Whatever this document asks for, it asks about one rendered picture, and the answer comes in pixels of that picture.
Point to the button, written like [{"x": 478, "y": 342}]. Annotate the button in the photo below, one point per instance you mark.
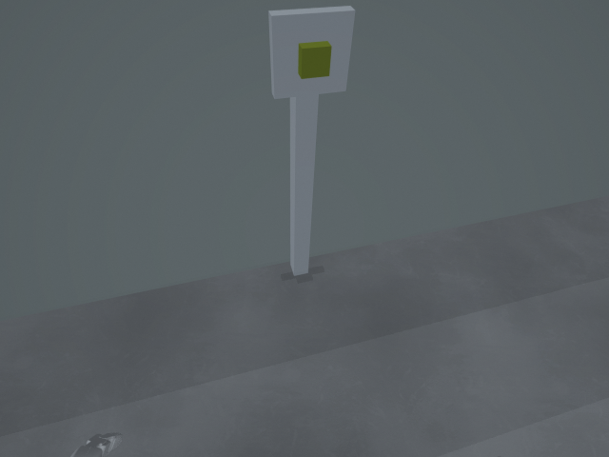
[{"x": 314, "y": 59}]

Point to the panel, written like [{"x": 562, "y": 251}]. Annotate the panel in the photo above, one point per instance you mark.
[{"x": 288, "y": 28}]

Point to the robot left hand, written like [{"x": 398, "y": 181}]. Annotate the robot left hand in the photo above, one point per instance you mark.
[{"x": 99, "y": 445}]

